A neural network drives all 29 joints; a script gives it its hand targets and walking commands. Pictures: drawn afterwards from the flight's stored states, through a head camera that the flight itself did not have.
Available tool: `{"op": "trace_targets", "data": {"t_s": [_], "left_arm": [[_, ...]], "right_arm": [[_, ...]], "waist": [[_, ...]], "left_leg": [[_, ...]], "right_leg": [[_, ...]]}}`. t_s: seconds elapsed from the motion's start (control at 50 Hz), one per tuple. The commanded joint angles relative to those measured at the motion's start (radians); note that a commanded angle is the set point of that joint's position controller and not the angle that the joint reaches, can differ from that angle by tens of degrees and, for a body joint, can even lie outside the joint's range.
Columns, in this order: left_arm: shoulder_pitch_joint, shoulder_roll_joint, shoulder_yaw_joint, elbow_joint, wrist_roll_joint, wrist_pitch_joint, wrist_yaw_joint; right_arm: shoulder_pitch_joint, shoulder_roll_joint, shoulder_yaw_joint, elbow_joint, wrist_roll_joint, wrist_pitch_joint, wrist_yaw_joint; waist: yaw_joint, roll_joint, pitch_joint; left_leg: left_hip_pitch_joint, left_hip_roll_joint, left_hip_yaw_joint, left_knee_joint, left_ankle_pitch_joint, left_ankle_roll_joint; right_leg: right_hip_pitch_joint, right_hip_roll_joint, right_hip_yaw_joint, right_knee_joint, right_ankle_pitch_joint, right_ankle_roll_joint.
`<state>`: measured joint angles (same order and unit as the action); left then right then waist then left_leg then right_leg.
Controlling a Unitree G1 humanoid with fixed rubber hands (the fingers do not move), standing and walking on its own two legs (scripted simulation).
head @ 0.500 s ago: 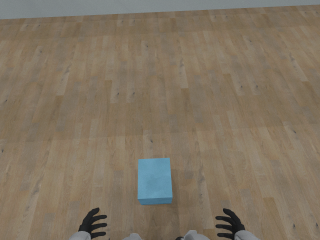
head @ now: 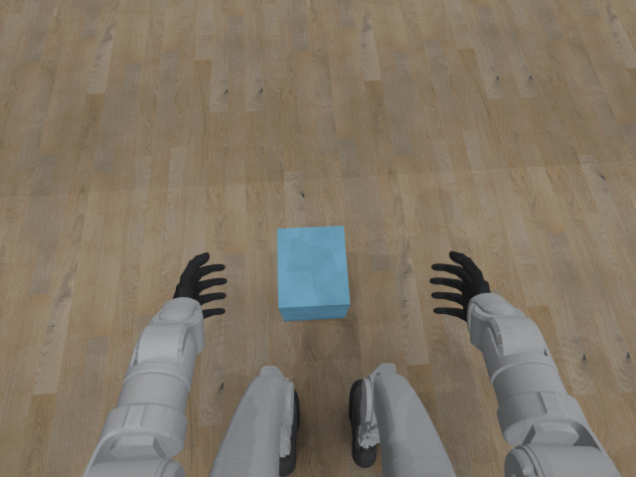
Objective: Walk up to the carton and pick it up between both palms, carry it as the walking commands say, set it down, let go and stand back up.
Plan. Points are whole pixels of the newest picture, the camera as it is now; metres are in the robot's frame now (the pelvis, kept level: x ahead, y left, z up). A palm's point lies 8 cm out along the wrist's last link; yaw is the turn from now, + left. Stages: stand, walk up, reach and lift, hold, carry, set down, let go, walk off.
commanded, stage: reach and lift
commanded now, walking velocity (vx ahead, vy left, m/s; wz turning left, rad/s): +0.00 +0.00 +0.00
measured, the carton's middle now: (312, 275) +0.51 +0.03 -0.59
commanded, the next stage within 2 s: none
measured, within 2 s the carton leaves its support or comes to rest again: neither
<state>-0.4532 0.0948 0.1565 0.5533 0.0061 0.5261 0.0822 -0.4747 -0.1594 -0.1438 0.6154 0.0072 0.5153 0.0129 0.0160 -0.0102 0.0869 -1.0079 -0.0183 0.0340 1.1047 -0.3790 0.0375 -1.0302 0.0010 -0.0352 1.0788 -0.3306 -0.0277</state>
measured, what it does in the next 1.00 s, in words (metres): lowers itself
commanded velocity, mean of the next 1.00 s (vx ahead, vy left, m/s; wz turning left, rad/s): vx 0.00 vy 0.00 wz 0.00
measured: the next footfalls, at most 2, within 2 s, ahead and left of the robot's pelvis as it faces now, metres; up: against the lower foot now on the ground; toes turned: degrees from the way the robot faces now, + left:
none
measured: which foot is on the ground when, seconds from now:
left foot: down 0.00-1.00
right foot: down 0.00-1.00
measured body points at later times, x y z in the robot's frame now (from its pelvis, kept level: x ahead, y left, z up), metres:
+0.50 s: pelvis +0.00 +0.00 -0.03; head +0.28 +0.00 +0.32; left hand +0.48 +0.19 -0.13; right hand +0.50 -0.17 -0.14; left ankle +0.08 +0.10 -0.65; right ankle +0.10 -0.10 -0.65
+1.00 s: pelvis +0.00 -0.01 -0.05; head +0.37 +0.00 +0.19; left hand +0.52 +0.20 -0.22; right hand +0.55 -0.15 -0.22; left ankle +0.08 +0.10 -0.65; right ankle +0.10 -0.11 -0.65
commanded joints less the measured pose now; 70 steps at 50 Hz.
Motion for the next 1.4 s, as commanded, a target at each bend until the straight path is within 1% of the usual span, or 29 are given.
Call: {"op": "trace_targets", "data": {"t_s": [0.0,0.04,0.06,0.1,0.18,0.2,0.26,0.28,0.34,0.42,0.44,0.46,0.54,0.58,0.66,0.7,0.74,0.8,0.84,0.88,0.94,1.1,1.14,1.22,1.26,1.28,1.3,1.32,1.38], "left_arm": [[-0.367,0.064,0.016,-0.085,-0.008,-0.040,0.028],[-0.391,0.049,-0.008,-0.018,-0.041,-0.054,0.024],[-0.429,0.081,0.032,-0.011,-0.042,-0.052,0.022],[-0.504,0.076,0.037,-0.025,-0.044,-0.097,0.054],[-0.619,0.094,0.034,-0.011,-0.039,-0.141,0.086],[-0.693,0.092,0.042,0.050,-0.068,-0.152,0.086],[-0.730,0.104,0.061,0.091,-0.069,-0.195,0.096],[-0.815,0.120,0.052,0.095,-0.086,-0.214,0.087],[-0.865,0.195,0.082,0.018,-0.073,-0.283,0.086],[-0.808,0.185,0.104,0.084,-0.066,-0.327,0.065],[-0.877,0.221,0.147,0.102,-0.045,-0.355,0.067],[-0.849,0.189,0.125,0.146,-0.062,-0.357,0.052],[-0.919,0.263,0.163,0.096,-0.036,-0.398,0.028],[-0.955,0.222,0.131,0.037,-0.085,-0.394,0.018],[-1.046,0.301,0.119,-0.072,-0.088,-0.352,0.023],[-0.955,0.322,0.196,-0.018,-0.067,-0.371,0.021],[-0.927,0.336,0.216,-0.108,-0.060,-0.391,0.018],[-0.916,0.245,0.144,-0.082,-0.071,-0.377,-0.005],[-1.019,0.230,0.155,-0.086,-0.031,-0.393,0.010],[-1.024,0.166,0.107,-0.125,-0.067,-0.397,0.025],[-1.000,0.247,0.161,-0.024,-0.012,-0.413,0.037],[-1.221,0.225,0.073,0.115,-0.050,-0.340,0.094],[-1.230,0.272,0.121,0.134,-0.069,-0.352,0.119],[-1.307,0.339,0.118,0.120,-0.091,-0.321,0.115],[-1.397,0.323,0.046,-0.088,-0.131,-0.315,0.117],[-1.400,0.320,0.015,-0.020,-0.167,-0.297,0.128],[-1.323,0.330,0.058,0.165,-0.137,-0.289,0.125],[-1.316,0.325,0.061,0.089,-0.161,-0.279,0.122],[-1.367,0.324,0.029,0.110,-0.159,-0.281,0.121]], "right_arm": [[-0.388,-0.097,-0.019,-0.059,0.000,-0.044,-0.007],[-0.406,-0.149,-0.076,0.009,-0.055,-0.062,-0.033],[-0.476,-0.128,-0.055,-0.035,-0.031,-0.062,-0.031],[-0.543,-0.232,-0.137,0.009,-0.077,-0.116,-0.042],[-0.618,-0.167,-0.099,0.100,-0.020,-0.170,-0.040],[-0.710,-0.229,-0.126,0.120,-0.054,-0.189,-0.053],[-0.769,-0.213,-0.081,0.147,-0.019,-0.227,-0.065],[-0.830,-0.228,-0.129,0.127,-0.053,-0.252,-0.077],[-0.851,-0.177,-0.077,0.110,0.027,-0.289,-0.080],[-0.856,-0.208,-0.084,0.084,0.020,-0.323,-0.105],[-0.957,-0.182,-0.069,0.071,0.031,-0.337,-0.106],[-0.955,-0.185,-0.082,0.051,0.019,-0.350,-0.110],[-0.972,-0.106,-0.011,0.077,0.048,-0.350,-0.121],[-1.033,-0.211,-0.072,-0.005,0.011,-0.356,-0.126],[-1.060,-0.239,-0.026,-0.133,0.041,-0.300,-0.152],[-1.054,-0.174,-0.015,-0.142,0.048,-0.310,-0.148],[-1.022,-0.199,-0.039,-0.171,0.034,-0.326,-0.150],[-0.995,-0.203,-0.080,-0.168,-0.003,-0.326,-0.158],[-1.037,-0.207,-0.088,-0.089,-0.010,-0.346,-0.134],[-1.062,-0.208,-0.081,-0.115,-0.010,-0.365,-0.115],[-1.091,-0.146,-0.078,-0.058,-0.003,-0.376,-0.129],[-1.231,-0.295,-0.119,0.132,0.028,-0.332,-0.156],[-1.306,-0.277,-0.056,0.141,0.054,-0.330,-0.169],[-1.328,-0.258,-0.049,0.175,0.087,-0.284,-0.204],[-1.371,-0.267,-0.029,0.000,0.133,-0.279,-0.207],[-1.406,-0.307,-0.033,0.021,0.156,-0.272,-0.214],[-1.402,-0.319,-0.016,0.139,0.130,-0.267,-0.208],[-1.427,-0.305,-0.015,0.025,0.131,-0.265,-0.210],[-1.396,-0.312,-0.047,0.133,0.120,-0.259,-0.207]], "waist": [[0.036,0.047,-0.668],[-0.032,-0.020,-0.668],[0.027,-0.010,-0.777],[-0.007,-0.008,-0.788],[0.016,0.066,-0.889],[-0.017,-0.018,-1.009],[-0.004,-0.038,-0.969],[-0.042,-0.039,-0.953],[0.030,-0.002,-1.216],[0.006,-0.026,-1.266],[0.074,-0.014,-1.220],[0.028,-0.041,-1.238],[0.089,-0.068,-1.338],[-0.014,-0.064,-1.626],[-0.009,0.032,-1.891],[0.087,-0.046,-1.788],[0.071,-0.068,-1.927],[0.011,-0.012,-1.838],[0.034,0.086,-1.719],[-0.023,0.018,-1.740],[0.041,-0.071,-1.728],[-0.013,0.066,-1.635],[0.055,-0.029,-1.573],[0.040,-0.025,-1.677],[0.033,0.035,-1.908],[0.005,0.034,-1.852],[0.042,0.014,-1.611],[0.046,-0.035,-1.685],[-0.002,-0.003,-1.695]], "left_leg": [[0.225,-0.009,-0.048,-0.245,-0.108,-0.048],[0.167,-0.011,-0.045,-0.221,-0.113,-0.053],[0.230,-0.016,-0.052,-0.235,-0.105,-0.048],[0.226,-0.001,-0.089,-0.230,-0.091,-0.063],[0.328,-0.011,-0.107,-0.216,-0.097,-0.071],[0.298,-0.005,-0.111,-0.177,-0.103,-0.070],[0.186,-0.022,-0.073,-0.167,-0.064,-0.062],[0.159,-0.018,-0.091,-0.151,-0.022,-0.063],[0.258,-0.045,-0.054,-0.112,0.142,-0.065],[0.202,-0.065,-0.042,-0.087,0.246,-0.058],[0.095,-0.071,-0.026,-0.084,0.229,-0.060],[0.089,-0.062,-0.031,-0.070,0.286,-0.056],[0.030,-0.082,-0.009,-0.080,0.333,-0.047],[0.161,-0.075,-0.046,-0.066,0.389,-0.039],[0.424,-0.077,-0.040,-0.019,0.521,-0.039],[0.245,-0.085,-0.032,-0.014,0.636,-0.018],[0.211,-0.087,-0.027,-0.019,0.716,-0.022],[0.203,-0.084,-0.019,0.002,0.646,-0.036],[0.355,-0.065,-0.058,0.043,0.708,-0.053],[0.395,-0.048,-0.090,0.092,0.677,-0.059],[0.168,-0.089,-0.049,0.122,0.582,-0.034],[0.167,-0.066,-0.058,0.338,0.349,-0.066],[-0.036,-0.081,-0.021,0.398,0.211,-0.051],[-0.193,-0.076,0.024,0.481,0.085,-0.058],[-0.016,-0.076,0.009,0.502,0.173,-0.065],[-0.025,-0.067,0.013,0.521,0.125,-0.056],[-0.193,-0.062,0.016,0.539,0.029,-0.055],[-0.179,-0.071,0.020,0.543,0.058,-0.057],[-0.203,-0.054,-0.006,0.590,0.066,-0.058]], "right_leg": [[0.276,0.026,0.011,-0.142,-0.101,0.014],[0.303,0.022,0.033,-0.152,-0.126,0.020],[0.315,0.034,0.016,-0.132,-0.116,0.027],[0.226,0.045,0.008,-0.104,-0.076,0.025],[0.156,0.052,0.005,-0.096,-0.057,0.016],[0.186,0.050,0.002,-0.088,-0.076,0.016],[0.206,0.051,0.012,-0.077,-0.076,0.024],[0.156,0.056,0.021,-0.060,-0.006,0.026],[0.268,0.070,0.031,-0.029,0.129,0.032],[0.370,0.077,0.063,-0.040,0.230,0.035],[0.312,0.079,0.059,-0.021,0.221,0.037],[0.332,0.069,0.074,-0.026,0.296,0.038],[0.462,0.054,0.112,-0.018,0.412,0.043],[0.578,0.068,0.098,0.019,0.489,0.033],[0.665,0.073,0.082,0.036,0.590,0.032],[0.760,0.065,0.123,0.101,0.794,0.040],[0.845,0.062,0.137,0.123,0.903,0.048],[0.693,0.063,0.109,0.107,0.780,0.051],[0.357,0.080,0.079,0.097,0.638,0.040],[0.227,0.095,0.034,0.118,0.592,0.033],[0.408,0.085,0.070,0.221,0.600,0.054],[-0.071,0.112,-0.027,0.397,0.168,0.036],[-0.041,0.100,0.008,0.437,0.086,0.041],[0.063,0.094,0.031,0.504,0.050,0.042],[0.059,0.102,0.010,0.549,0.117,0.038],[-0.029,0.098,-0.003,0.547,0.029,0.042],[-0.135,0.089,0.013,0.560,-0.052,0.036],[-0.035,0.092,0.010,0.572,0.000,0.043],[-0.104,0.084,0.002,0.648,0.023,0.044]]}}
